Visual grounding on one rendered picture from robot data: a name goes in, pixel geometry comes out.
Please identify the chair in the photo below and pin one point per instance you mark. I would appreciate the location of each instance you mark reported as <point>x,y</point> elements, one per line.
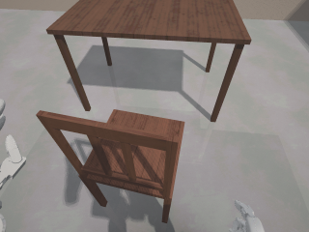
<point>132,151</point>

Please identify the table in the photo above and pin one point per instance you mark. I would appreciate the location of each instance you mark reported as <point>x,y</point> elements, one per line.
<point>199,21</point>

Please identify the robot right hand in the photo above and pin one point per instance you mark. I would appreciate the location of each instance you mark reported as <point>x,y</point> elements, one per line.
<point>251,223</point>

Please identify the robot left hand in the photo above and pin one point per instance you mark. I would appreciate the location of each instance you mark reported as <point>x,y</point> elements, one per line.
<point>11,165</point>

